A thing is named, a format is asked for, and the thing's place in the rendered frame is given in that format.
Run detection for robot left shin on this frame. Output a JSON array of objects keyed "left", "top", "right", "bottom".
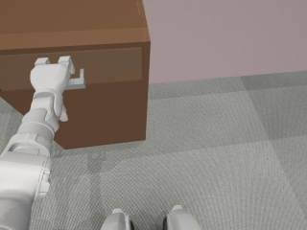
[{"left": 112, "top": 208, "right": 125, "bottom": 214}]

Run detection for left robot upper arm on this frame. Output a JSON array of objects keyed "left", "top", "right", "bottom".
[{"left": 0, "top": 151, "right": 53, "bottom": 230}]

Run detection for robot left hand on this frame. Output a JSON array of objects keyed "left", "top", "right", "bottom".
[{"left": 30, "top": 56, "right": 75, "bottom": 122}]

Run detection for drawer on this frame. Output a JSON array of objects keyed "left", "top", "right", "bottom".
[{"left": 0, "top": 47, "right": 142, "bottom": 91}]

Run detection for cabinet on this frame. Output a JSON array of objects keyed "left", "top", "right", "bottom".
[{"left": 0, "top": 0, "right": 151, "bottom": 150}]

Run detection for handle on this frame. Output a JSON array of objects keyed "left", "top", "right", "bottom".
[{"left": 64, "top": 68, "right": 86, "bottom": 90}]

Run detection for robot left forearm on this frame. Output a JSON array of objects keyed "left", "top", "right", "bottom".
[{"left": 0, "top": 88, "right": 63, "bottom": 162}]

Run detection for robot left thigh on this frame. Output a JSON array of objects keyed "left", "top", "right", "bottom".
[{"left": 101, "top": 212, "right": 130, "bottom": 230}]

